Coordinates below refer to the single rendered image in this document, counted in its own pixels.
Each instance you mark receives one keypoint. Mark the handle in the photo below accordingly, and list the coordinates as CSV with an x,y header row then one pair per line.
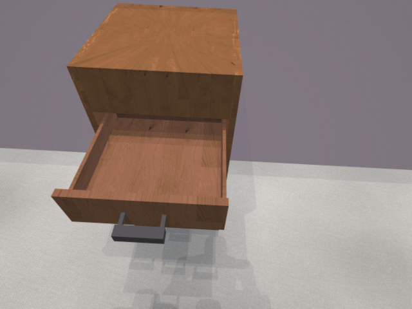
x,y
139,234

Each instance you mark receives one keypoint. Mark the cabinet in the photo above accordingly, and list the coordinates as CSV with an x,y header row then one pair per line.
x,y
161,60

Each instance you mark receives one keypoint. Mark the drawer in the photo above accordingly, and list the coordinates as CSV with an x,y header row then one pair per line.
x,y
150,165

